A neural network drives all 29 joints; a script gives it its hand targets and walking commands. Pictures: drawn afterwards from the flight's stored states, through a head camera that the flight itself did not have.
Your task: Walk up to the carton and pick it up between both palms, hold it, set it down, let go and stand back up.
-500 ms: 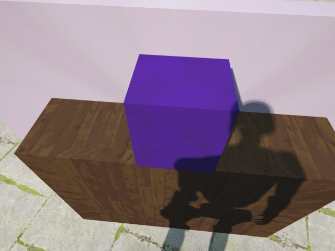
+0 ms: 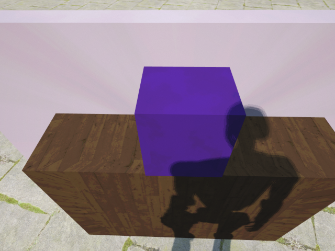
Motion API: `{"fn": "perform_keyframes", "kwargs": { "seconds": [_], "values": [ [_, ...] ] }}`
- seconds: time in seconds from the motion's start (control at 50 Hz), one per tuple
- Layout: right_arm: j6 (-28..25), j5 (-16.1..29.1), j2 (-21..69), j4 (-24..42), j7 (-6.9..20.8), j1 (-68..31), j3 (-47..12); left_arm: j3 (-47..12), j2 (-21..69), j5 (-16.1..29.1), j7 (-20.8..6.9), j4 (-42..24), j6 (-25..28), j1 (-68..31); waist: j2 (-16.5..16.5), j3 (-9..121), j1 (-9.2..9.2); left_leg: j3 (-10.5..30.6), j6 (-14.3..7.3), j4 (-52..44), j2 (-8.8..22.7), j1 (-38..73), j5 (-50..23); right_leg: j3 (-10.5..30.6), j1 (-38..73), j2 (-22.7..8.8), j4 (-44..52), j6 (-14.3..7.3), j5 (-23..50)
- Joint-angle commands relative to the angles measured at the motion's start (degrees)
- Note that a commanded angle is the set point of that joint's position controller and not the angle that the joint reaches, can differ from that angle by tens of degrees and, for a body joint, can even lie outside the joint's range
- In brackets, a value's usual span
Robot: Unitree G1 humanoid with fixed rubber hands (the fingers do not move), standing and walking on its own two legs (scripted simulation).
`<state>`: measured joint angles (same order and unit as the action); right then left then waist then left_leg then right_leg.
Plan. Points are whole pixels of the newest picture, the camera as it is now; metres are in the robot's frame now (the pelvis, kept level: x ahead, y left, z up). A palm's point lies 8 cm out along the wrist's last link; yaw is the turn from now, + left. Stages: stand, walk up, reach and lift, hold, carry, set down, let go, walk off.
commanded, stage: stand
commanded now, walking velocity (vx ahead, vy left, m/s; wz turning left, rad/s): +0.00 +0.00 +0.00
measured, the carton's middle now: (184, 124) +0.44 -0.02 +0.06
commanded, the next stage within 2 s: reach and lift in 0.20 s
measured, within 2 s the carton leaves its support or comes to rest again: neither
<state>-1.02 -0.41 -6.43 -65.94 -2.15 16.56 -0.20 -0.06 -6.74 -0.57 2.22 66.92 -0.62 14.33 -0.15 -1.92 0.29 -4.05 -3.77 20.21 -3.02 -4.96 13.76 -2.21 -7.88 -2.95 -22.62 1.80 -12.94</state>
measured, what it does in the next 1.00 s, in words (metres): shifts its weight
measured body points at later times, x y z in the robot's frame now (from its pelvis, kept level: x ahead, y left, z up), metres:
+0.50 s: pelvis -0.04 -0.01 -0.04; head +0.05 +0.00 +0.40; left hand +0.20 +0.21 -0.16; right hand +0.17 -0.23 -0.16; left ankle -0.03 +0.07 -0.74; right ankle -0.01 -0.14 -0.74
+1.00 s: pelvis -0.03 -0.09 +0.00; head +0.02 -0.06 +0.45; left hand +0.15 +0.19 -0.10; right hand +0.16 -0.24 -0.09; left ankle -0.03 +0.07 -0.74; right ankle -0.01 -0.14 -0.74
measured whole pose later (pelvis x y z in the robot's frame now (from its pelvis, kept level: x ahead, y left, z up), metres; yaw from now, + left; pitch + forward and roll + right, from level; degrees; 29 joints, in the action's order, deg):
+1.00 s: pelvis -0.03 -0.09 +0.00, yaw +0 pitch +3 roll +1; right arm 15.8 6.5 -0.9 -24.8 -10.0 7.2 -5.0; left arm 5.5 -18.6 4.8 -4.7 27.4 -26.2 1.9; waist 4.7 -3.4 -2.7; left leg -2.3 -0.2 21.6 3.9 -13.8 10.6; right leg -4.2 -15.5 4.0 -21.1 -4.6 -9.0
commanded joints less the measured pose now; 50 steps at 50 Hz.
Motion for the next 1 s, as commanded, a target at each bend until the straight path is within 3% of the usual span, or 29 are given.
{"fn": "perform_keyframes", "kwargs": {
  "seconds": [0.0, 0.18, 0.2, 0.22, 0.24, 0.26, 0.28, 0.3, 0.34, 0.38, 0.42, 0.48, 0.54, 0.58, 0.62, 0.66, 0.72, 0.78, 0.86, 0.9, 0.98],
  "values": [
    [-0.8, -0.1, -5.5, 0.3, -0.1, 4.8, 0.7, 0.5, -4.7, 0.3, 0.3, 0.2, 0.8, 5.6, 3.0, -3.6, -0.45, 7.4, 0.5, -5.1, 8.7, -1.9, -9.3, 4.6, -1.5, -4.2, 5.0, -2.2, 7.7],
    [-0.9, 0.1, -4.6, -0.8, -0.2, 5.5, 0.5, 0.3, -4.4, 0.2, 0.3, 0.9, 1.1, 6.5, -1.1, -3.4, -0.25, 7.2, 0.5, -5.4, 8.7, -2.0, -10.2, 4.4, -1.1, -4.3, 4.6, -2.5, 8.4],
    [-0.6, -3.8, -9.9, 15.9, 3.3, -43.4, 10.3, -2.5, -15.2, 4.4, -2.7, -19.6, -5.2, -46.7, 8.7, 5.7, 2.88, 3.8, 2.6, 0.7, 6.4, -23.3, -6.3, 0.8, -14.8, 1.6, -8.3, -1.9, 1.2],
    [3.6, -8.3, -10.1, 12.5, 5.6, -31.7, 15.0, -4.3, -14.7, 4.6, -1.3, -16.9, -8.2, -35.7, 6.2, 4.0, 2.81, 0.3, 2.5, 1.6, 5.1, -28.1, 5.5, -2.1, -14.0, 1.5, -13.2, -2.5, -6.4],
    [6.1, -10.0, -10.5, 17.1, 7.3, -28.4, 15.8, -4.8, -15.3, 5.4, -0.6, -19.0, -10.6, -33.3, 5.9, 7.2, 2.81, -0.2, 1.8, -1.1, 5.4, -29.8, 10.3, -3.8, -10.5, 1.6, -14.4, -2.5, -7.5],
    [8.0, -9.7, -9.9, 19.6, 8.4, -24.6, 15.0, -4.3, -15.0, 6.6, 0.4, -21.5, -13.0, -30.3, 4.4, 10.3, 1.86, -1.0, 1.9, -0.8, 5.4, -29.0, 8.7, -2.2, -4.1, 0.7, -13.5, -3.0, -4.9],
    [9.0, -7.7, -8.7, 21.6, 8.8, -22.8, 13.1, -3.2, -13.8, 7.3, 1.2, -25.3, -15.5, -30.0, 1.1, 11.1, 0.94, 0.5, 2.4, 0.8, 6.0, -30.4, 4.3, -0.2, -5.2, -0.4, -14.4, -3.4, -0.9],
    [10.4, -5.3, -7.6, 21.7, 8.7, -22.6, 10.8, -2.5, -12.3, 7.5, 1.4, -27.7, -19.5, -31.1, -2.5, 14.3, 0.04, 1.7, 2.9, 4.9, 6.3, -30.1, -3.2, 0.8, -8.7, -0.8, -16.4, -3.8, 3.8],
    [14.4, -0.9, -5.7, 18.5, 7.9, -23.1, 6.9, -1.5, -8.8, 7.3, 0.5, -31.3, -29.5, -32.6, -8.2, 20.9, 0.27, 4.6, 5.0, 12.3, 7.1, -27.3, -19.3, 0.6, -19.8, 0.3, -21.5, -4.8, 8.4],
    [19.6, 5.3, -3.6, 18.8, 6.4, -24.2, 2.3, -0.5, -4.9, 6.4, -1.1, -29.3, -37.8, -28.8, -10.2, 28.7, 0.19, 7.6, 7.5, 18.3, 7.9, -21.9, -30.4, 1.1, -27.7, 2.2, -22.1, -6.4, 8.1],
    [23.4, 11.1, -2.5, 21.9, 3.9, -19.2, -1.1, -0.1, -0.6, 5.1, -3.8, -30.3, -41.0, -20.2, -9.1, 35.0, 1.14, 9.8, 9.7, 20.3, 8.2, -15.5, -32.2, 2.4, -25.4, 3.8, -18.3, -8.2, 9.9],
    [21.7, 15.4, -6.1, 30.0, -0.3, -9.6, -2.2, 0.0, 0.3, 1.1, -7.6, -45.8, -41.0, -5.5, -6.8, 38.8, 1.33, 11.2, 10.0, 14.7, 8.4, 0.9, -36.4, 4.0, -13.5, 7.3, -8.6, -9.6, 16.7],
    [11.8, 12.6, -9.6, 31.0, -4.6, -11.9, 1.5, 4.5, -6.4, -5.6, -7.6, -61.1, -42.3, -3.4, -5.0, 26.7, 0.08, 10.4, 7.6, 8.2, 7.9, 7.2, -37.1, 5.0, -4.8, 9.0, -1.1, -9.0, 20.3],
    [5.8, 8.3, -8.0, 30.6, -6.0, -15.7, 3.0, 8.8, -9.8, -8.5, -6.1, -60.1, -41.0, -5.3, -3.1, 16.4, -2.01, 7.2, 6.0, 3.3, 6.8, 1.8, -29.3, 5.0, -1.2, 8.0, 2.3, -7.3, 18.3],
    [3.2, 3.7, -2.9, 32.5, -5.4, -18.6, 2.3, 10.1, -9.8, -8.2, -4.5, -56.6, -37.8, -8.2, 1.1, 8.9, -3.5, 4.0, 4.2, -1.9, 5.7, -5.4, -15.3, 5.1, 1.7, 5.7, 5.0, -4.9, 13.3],
    [3.3, -0.1, 2.3, 34.7, -4.0, -20.8, 1.6, 9.4, -9.2, -6.3, -3.4, -51.8, -34.7, -13.2, 5.6, 3.6, -3.64, 1.4, 2.3, -5.0, 5.4, -10.4, -2.7, 5.7, 3.1, 3.0, 6.4, -2.3, 6.1],
    [6.7, -2.6, 7.1, 38.9, -3.2, -22.1, 0.8, 8.0, -10.5, -2.5, -3.3, -45.4, -31.9, -21.9, 7.9, 4.0, -3.46, -1.4, 0.4, -3.3, 6.0, -12.4, 2.0, 9.5, 3.0, -2.2, 6.6, 1.7, -0.8],
    [11.1, -0.8, 9.1, 44.7, -4.4, -20.4, -0.9, 7.6, -14.1, 1.3, -3.7, -45.3, -29.1, -27.5, 5.3, 10.1, -3.92, -1.9, -0.6, 0.1, 6.6, -15.1, -1.0, 13.5, 6.4, -6.3, 4.8, 3.7, 3.4],
    [14.8, 4.2, 7.4, 49.4, -6.6, -14.1, -3.8, 7.8, -19.3, 5.0, -4.7, -49.7, -24.6, -25.4, -1.7, 19.8, -3.9, -1.1, -0.6, 0.6, 7.0, -18.9, -6.3, 14.8, 15.4, -7.3, 1.5, 4.0, 21.2],
    [15.8, 6.6, 6.6, 49.2, -7.6, -10.3, -5.4, 7.9, -20.5, 5.6, -6.1, -49.4, -23.4, -20.6, -4.2, 22.5, -3.45, -0.4, -0.1, 0.1, 7.0, -18.0, -9.6, 14.4, 17.0, -6.9, 1.6, 3.5, 26.5],
    [16.3, 9.7, 6.1, 48.0, -9.4, -5.8, -7.9, 8.4, -20.8, 5.3, -9.2, -48.8, -23.7, -12.3, -5.1, 19.9, -2.76, 1.4, 0.3, -1.7, 7.1, -12.1, -13.7, 12.9, 13.5, -5.6, 4.7, 2.2, 26.5]
  ]
}}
